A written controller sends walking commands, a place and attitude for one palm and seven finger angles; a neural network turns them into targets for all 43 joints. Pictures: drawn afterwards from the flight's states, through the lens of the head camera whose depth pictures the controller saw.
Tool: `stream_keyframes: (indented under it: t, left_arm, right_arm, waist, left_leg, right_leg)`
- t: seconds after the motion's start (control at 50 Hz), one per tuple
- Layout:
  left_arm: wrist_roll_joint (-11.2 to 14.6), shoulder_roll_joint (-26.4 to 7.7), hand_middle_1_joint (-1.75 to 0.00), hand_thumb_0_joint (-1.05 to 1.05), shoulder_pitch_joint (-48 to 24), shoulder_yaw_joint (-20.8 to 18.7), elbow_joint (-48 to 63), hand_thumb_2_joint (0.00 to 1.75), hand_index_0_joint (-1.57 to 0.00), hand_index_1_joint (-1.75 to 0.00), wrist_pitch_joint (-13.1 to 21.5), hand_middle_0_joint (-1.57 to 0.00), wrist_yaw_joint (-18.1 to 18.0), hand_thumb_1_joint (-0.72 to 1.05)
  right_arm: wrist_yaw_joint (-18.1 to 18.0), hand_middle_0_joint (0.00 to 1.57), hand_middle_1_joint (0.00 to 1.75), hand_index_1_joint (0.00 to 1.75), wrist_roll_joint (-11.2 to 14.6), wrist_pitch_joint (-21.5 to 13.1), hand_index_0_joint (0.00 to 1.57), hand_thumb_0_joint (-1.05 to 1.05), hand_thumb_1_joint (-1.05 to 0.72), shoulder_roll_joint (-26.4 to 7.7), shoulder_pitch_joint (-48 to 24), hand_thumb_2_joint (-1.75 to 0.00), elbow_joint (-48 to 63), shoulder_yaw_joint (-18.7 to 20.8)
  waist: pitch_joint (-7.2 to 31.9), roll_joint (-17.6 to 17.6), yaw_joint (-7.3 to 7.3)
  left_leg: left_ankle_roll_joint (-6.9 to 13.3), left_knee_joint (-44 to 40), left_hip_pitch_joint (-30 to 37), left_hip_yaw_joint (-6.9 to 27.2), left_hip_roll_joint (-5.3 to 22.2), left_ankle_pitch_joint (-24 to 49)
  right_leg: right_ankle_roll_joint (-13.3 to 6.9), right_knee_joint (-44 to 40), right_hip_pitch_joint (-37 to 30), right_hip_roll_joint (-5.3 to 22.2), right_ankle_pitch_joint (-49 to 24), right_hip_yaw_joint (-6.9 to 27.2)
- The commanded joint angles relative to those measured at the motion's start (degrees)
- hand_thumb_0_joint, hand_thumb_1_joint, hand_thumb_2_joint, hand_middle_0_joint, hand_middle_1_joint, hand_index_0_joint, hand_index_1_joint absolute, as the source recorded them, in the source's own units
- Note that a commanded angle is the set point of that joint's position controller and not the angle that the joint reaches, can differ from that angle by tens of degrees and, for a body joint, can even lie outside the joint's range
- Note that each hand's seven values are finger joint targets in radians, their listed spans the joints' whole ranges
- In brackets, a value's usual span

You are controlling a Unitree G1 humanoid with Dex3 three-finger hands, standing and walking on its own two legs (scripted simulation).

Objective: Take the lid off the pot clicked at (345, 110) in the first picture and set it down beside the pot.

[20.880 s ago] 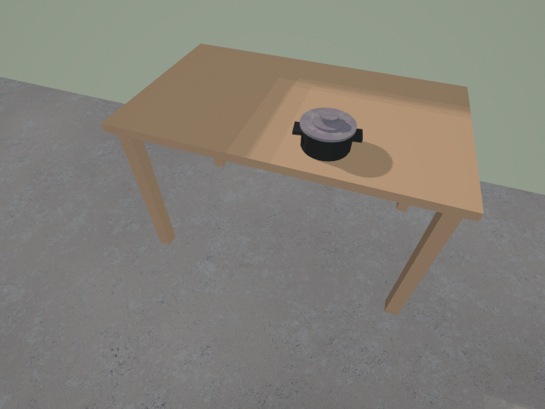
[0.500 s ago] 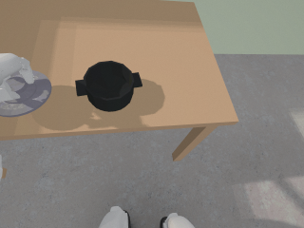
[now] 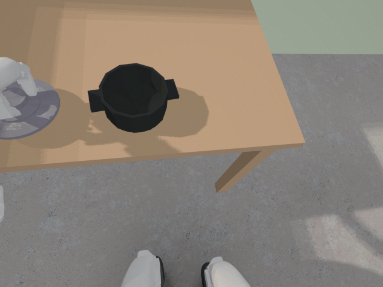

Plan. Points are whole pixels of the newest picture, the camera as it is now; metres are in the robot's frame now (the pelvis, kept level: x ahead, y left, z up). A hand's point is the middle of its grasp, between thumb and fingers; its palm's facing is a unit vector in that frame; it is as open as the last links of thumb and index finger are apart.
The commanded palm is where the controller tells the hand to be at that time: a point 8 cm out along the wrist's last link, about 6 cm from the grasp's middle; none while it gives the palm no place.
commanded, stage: lower the lid onto the table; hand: left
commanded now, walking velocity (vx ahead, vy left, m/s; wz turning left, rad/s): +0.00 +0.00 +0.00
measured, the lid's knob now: (12, 99) +0.51 +0.34 -0.01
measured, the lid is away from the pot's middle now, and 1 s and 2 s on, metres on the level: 0.25 0.25 0.25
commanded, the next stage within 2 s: open the fingers wide in 0.12 s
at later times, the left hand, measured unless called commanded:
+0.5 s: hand (8, 120) +0.45 +0.33 +0.00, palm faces -0.46 -0.11 -0.88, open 7.9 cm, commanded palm +0.51 +0.30 +0.06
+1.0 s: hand (5, 118) +0.45 +0.33 +0.01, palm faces -0.46 -0.11 -0.88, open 9.5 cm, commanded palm +0.50 +0.31 +0.06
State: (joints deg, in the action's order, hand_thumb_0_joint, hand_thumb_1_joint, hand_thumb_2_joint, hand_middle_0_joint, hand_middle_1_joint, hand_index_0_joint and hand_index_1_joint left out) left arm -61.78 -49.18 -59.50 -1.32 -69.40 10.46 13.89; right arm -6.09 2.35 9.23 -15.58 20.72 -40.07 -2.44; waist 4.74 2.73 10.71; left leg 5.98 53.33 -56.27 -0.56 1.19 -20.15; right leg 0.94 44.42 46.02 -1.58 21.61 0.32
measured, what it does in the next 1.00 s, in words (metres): stands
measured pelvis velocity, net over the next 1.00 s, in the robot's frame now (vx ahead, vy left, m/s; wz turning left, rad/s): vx -0.02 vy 0.00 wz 0.01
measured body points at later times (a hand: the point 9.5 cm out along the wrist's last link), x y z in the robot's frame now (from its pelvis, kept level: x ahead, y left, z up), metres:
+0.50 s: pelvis -0.02 +0.00 -0.01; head +0.12 +0.05 +0.42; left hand +0.47 +0.33 +0.05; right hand -0.02 -0.28 -0.11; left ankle +0.04 +0.05 -0.69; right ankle -0.01 -0.19 -0.68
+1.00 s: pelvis -0.02 +0.00 -0.01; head +0.12 +0.05 +0.42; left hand +0.47 +0.33 +0.06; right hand -0.02 -0.28 -0.11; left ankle +0.04 +0.05 -0.69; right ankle -0.01 -0.19 -0.68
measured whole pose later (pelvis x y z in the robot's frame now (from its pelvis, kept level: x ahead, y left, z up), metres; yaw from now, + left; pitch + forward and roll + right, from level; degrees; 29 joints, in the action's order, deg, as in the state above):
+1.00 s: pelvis -0.02 +0.00 -0.01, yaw +1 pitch +22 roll -8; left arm -60.7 -46.8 -56.1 -0.1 -65.5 9.4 13.4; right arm -5.2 2.9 9.6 -15.7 20.1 -39.5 -1.9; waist 5.1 2.6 9.1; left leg 6.0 55.8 -58.1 0.2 0.9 -19.8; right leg 0.3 47.8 47.9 -1.7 22.3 -0.2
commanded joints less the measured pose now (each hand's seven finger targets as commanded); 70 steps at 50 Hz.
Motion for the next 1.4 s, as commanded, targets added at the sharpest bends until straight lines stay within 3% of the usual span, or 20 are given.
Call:
stream_keyframes:
  t: [0.0, 0.06, 0.12, 0.18, 0.2, 0.28, 0.34, 0.38, 0.44, 0.58, 0.62, 0.68, 0.78, 0.92, 1.02, 1.06, 1.12, 1.18, 1.26, 1.38]
  left_arm:
    - [1.4, -14.8, -1.07, 0.00, -27.9, -1.5, 12.7, 0.99, -0.74, -1.12, 0.1, -0.68, -2.0, 0.63]
    - [0.8, -18.9, -1.07, 0.00, -29.5, -4.3, 16.0, 0.99, -0.74, -1.12, 0.3, -0.68, -2.4, 0.63]
    - [1.0, -16.0, -1.07, 0.00, -28.2, -2.8, 14.7, 0.99, -0.74, -1.12, 0.7, -0.68, -2.6, 0.63]
    - [0.7, -17.3, -1.07, 0.00, -26.7, -2.7, 11.1, 0.99, -0.74, -1.12, -0.3, -0.68, -3.5, 0.63]
    - [1.1, -16.9, -1.07, 0.00, -14.1, -6.6, 10.5, 0.99, -0.74, -1.12, -0.1, -0.68, -3.5, 0.63]
    - [0.4, -16.0, -1.06, 0.00, -22.7, -4.6, 17.9, 0.94, -0.70, -1.11, -1.2, -0.64, -4.9, 0.58]
    - [0.3, -14.4, -1.05, 0.00, -23.5, -2.9, 13.1, 0.90, -0.67, -1.09, -2.6, -0.61, -5.9, 0.53]
    - [0.8, -15.7, -1.04, 0.00, -22.7, -3.1, 11.1, 0.88, -0.64, -1.08, -3.1, -0.59, -6.0, 0.50]
    - [0.5, -13.6, -1.03, 0.00, -24.7, -1.1, 13.0, 0.85, -0.61, -1.06, -2.7, -0.57, -5.6, 0.46]
    - [2.1, -14.9, -1.00, 0.00, -24.1, -2.6, 14.9, 0.78, -0.54, -1.03, -1.8, -0.51, -3.8, 0.35]
    - [2.0, -14.7, -1.00, 0.00, -24.5, -2.7, 17.1, 0.75, -0.52, -1.02, -0.7, -0.49, -3.6, 0.32]
    - [1.6, -15.8, -0.99, 0.00, -22.5, -3.8, 15.9, 0.71, -0.48, -1.01, -0.6, -0.46, -4.1, 0.28]
    - [1.9, -10.4, -0.98, 0.00, -19.2, 0.4, 8.8, 0.65, -0.43, -0.99, -2.1, -0.41, -4.2, 0.21]
    - [1.7, -15.2, -0.94, 0.00, -23.9, -2.8, 17.8, 0.58, -0.36, -0.95, -0.2, -0.35, -2.7, 0.10]
    - [2.0, -15.6, -0.93, 0.00, -18.6, -3.2, 9.7, 0.53, -0.31, -0.93, -0.8, -0.31, -2.8, 0.04]
    - [1.5, -14.1, -0.93, 0.00, -20.1, -2.0, 11.5, 0.54, -0.31, -0.93, -1.1, -0.31, -3.1, 0.04]
    - [1.3, -14.2, -0.93, 0.00, -21.0, -2.4, 14.6, 0.54, -0.31, -0.93, -0.7, -0.31, -2.8, 0.04]
    - [2.2, -15.3, -0.93, 0.00, -20.3, -3.7, 14.8, 0.54, -0.31, -0.93, -0.7, -0.31, -2.4, 0.04]
    - [2.2, -14.0, -0.93, 0.00, -20.5, -2.0, 11.4, 0.54, -0.31, -0.93, -0.8, -0.31, -2.4, 0.04]
    - [1.6, -14.7, -0.94, 0.00, -21.6, -2.9, 15.9, 0.52, -0.31, -0.94, -0.1, -0.31, -3.1, 0.05]
  right_arm:
    - [-1.0, 0.20, 0.30, 0.30, 0.0, 0.1, 0.20, 0.00, -0.90, -12.8, 11.2, -0.90, 0.6, 4.6]
    - [-1.1, 0.20, 0.30, 0.30, -0.4, 0.4, 0.20, 0.00, -0.90, -13.1, 12.2, -0.90, 0.5, 4.9]
    - [-1.3, 0.20, 0.30, 0.30, -0.5, 0.4, 0.20, 0.00, -0.90, -12.6, 11.7, -0.90, 0.4, 4.9]
    - [-1.1, 0.20, 0.30, 0.30, 0.0, 0.3, 0.20, 0.00, -0.90, -13.0, 10.9, -0.90, 1.0, 4.0]
    - [0.0, 0.20, 0.30, 0.30, 0.0, 0.5, 0.20, 0.00, -0.90, -11.9, 10.3, -0.90, 3.4, 4.5]
    - [1.0, 0.20, 0.30, 0.30, -0.4, 2.3, 0.20, 0.00, -0.90, -12.5, 9.2, -0.90, 2.2, 5.5]
    - [0.8, 0.20, 0.30, 0.30, 0.2, 1.8, 0.20, 0.00, -0.90, -12.6, 9.5, -0.90, 1.7, 5.2]
    - [0.4, 0.20, 0.30, 0.30, 0.6, 1.2, 0.20, 0.00, -0.90, -12.7, 9.1, -0.90, 2.3, 4.6]
    - [0.1, 0.20, 0.30, 0.30, 0.6, 0.3, 0.20, 0.00, -0.90, -12.7, 9.1, -0.90, 1.8, 4.6]
    - [-0.6, 0.20, 0.30, 0.30, 0.6, -0.5, 0.20, 0.00, -0.90, -12.7, 9.4, -0.90, 1.9, 4.7]
    - [-0.7, 0.20, 0.30, 0.30, 0.3, -0.6, 0.20, 0.00, -0.90, -12.7, 9.6, -0.90, 1.6, 4.9]
    - [-0.7, 0.20, 0.30, 0.30, 0.3, -0.3, 0.20, 0.00, -0.90, -12.7, 9.2, -0.90, 1.6, 4.8]
    - [0.1, 0.20, 0.30, 0.30, 0.8, -0.1, 0.20, 0.00, -0.90, -12.5, 8.4, -0.90, 2.3, 4.4]
    - [-0.3, 0.20, 0.30, 0.30, 0.3, 0.1, 0.20, 0.00, -0.90, -12.8, 9.7, -0.90, 2.0, 5.1]
    - [-0.4, 0.20, 0.30, 0.30, 0.8, 0.3, 0.20, 0.00, -0.90, -12.6, 9.1, -0.90, 2.8, 4.2]
    - [0.0, 0.20, 0.30, 0.30, 0.7, 0.6, 0.20, 0.00, -0.90, -12.6, 9.0, -0.90, 2.4, 4.5]
    - [0.3, 0.20, 0.30, 0.30, 0.4, 0.8, 0.20, 0.00, -0.90, -12.7, 9.3, -0.90, 2.3, 4.9]
    - [0.3, 0.20, 0.30, 0.30, 0.5, 1.1, 0.20, 0.00, -0.90, -12.5, 9.2, -0.90, 2.6, 5.1]
    - [0.2, 0.20, 0.30, 0.30, 0.8, 0.9, 0.20, 0.00, -0.90, -12.7, 9.0, -0.90, 2.4, 4.6]
    - [0.2, 0.20, 0.30, 0.30, 0.5, 0.9, 0.20, 0.00, -0.90, -12.5, 9.1, -0.90, 2.3, 5.0]
  waist:
    - [29.6, 13.6, 0.66]
    - [35.0, 15.2, 0.24]
    - [33.5, 15.6, 0.62]
    - [27.7, 11.8, 0.86]
    - [29.5, 14.9, -4.22]
    - [32.5, 15.4, -1.97]
    - [27.9, 11.5, -0.31]
    - [25.9, 8.6, -0.26]
    - [27.1, 14.2, -0.59]
    - [29.3, 10.1, -0.48]
    - [30.9, 13.6, -0.86]
    - [28.9, 11.5, -1.13]
    - [21.9, 8.7, -0.28]
    - [32.4, 13.9, -1.24]
    - [25.9, 8.5, -0.82]
    - [25.4, 10.8, -1.09]
    - [28.0, 14.4, -1.74]
    - [30.0, 10.6, -1.29]
    - [25.2, 9.1, -0.47]
    - [29.0, 13.0, -1.40]
  left_leg:
    - [-3.7, -4.2, 46.6, 8.2, 2.7, 30.4]
    - [-4.1, -3.7, 48.7, 8.8, 2.6, 31.8]
    - [-4.6, -3.6, 49.5, 9.5, 3.0, 31.4]
    - [-3.2, -4.2, 41.2, 8.3, 2.3, 19.4]
    - [-4.3, -5.0, 43.2, 8.2, 1.2, 25.4]
    - [-4.9, -4.4, 46.3, 8.9, 2.2, 26.4]
    - [-4.1, -5.4, 43.5, 9.5, 2.1, 18.4]
    - [-3.0, -6.6, 38.7, 8.7, 1.5, 10.6]
    - [-3.7, -7.2, 42.7, 9.5, 1.6, 11.3]
    - [-2.9, -5.9, 42.3, 9.0, 1.6, 14.5]
    - [-3.8, -5.6, 46.1, 9.5, 2.0, 19.9]
    - [-3.7, -5.6, 43.4, 9.4, 1.9, 17.8]
    - [-3.0, -5.8, 37.5, 8.2, 1.2, 11.6]
    - [-4.2, -4.7, 46.8, 9.7, 1.9, 21.9]
    - [-3.0, -4.4, 38.7, 7.7, 0.9, 17.2]
    - [-3.3, -5.0, 39.4, 8.3, 1.3, 15.9]
    - [-4.4, -4.9, 44.5, 9.2, 1.8, 21.3]
    - [-3.3, -4.0, 42.8, 8.3, 1.3, 21.0]
    - [-3.1, -4.9, 39.7, 8.6, 1.3, 15.5]
    - [-3.9, -4.7, 43.9, 9.3, 1.7, 20.0]
  right_leg:
    - [-3.1, -3.4, 12.8, -4.1, -7.2, -5.9]
    - [-3.1, -3.0, 11.8, -4.3, -7.7, -5.4]
    - [-3.1, -2.5, 14.5, -4.4, -6.3, -5.7]
    - [-3.3, -2.2, 13.8, -4.3, -3.9, -5.5]
    - [-4.3, -2.3, 11.4, -4.5, -4.5, -6.1]
    - [-3.9, -2.7, 12.2, -4.4, -5.7, -5.6]
    - [-3.4, -2.8, 13.8, -4.3, -3.3, -5.5]
    - [-3.4, -3.0, 11.6, -4.0, -1.4, -5.2]
    - [-3.9, -2.7, 14.1, -3.8, -1.1, -5.3]
    - [-3.5, -2.9, 11.2, -3.8, -3.3, -5.0]
    - [-3.6, -2.6, 12.6, -3.9, -4.0, -5.2]
    - [-3.7, -2.5, 12.3, -3.9, -3.5, -5.4]
    - [-3.8, -2.6, 13.9, -4.0, -1.5, -5.4]
    - [-3.7, -1.6, 13.4, -4.1, -4.0, -5.3]
    - [-3.5, -1.6, 12.2, -4.3, -3.2, -5.3]
    - [-3.8, -1.6, 13.5, -4.2, -2.5, -5.6]
    - [-4.0, -1.7, 14.6, -4.3, -3.0, -5.5]
    - [-3.6, -2.3, 11.6, -4.4, -4.7, -5.0]
    - [-3.6, -1.9, 13.6, -4.3, -2.4, -5.4]
    - [-3.8, -1.7, 14.0, -4.2, -3.5, -5.2]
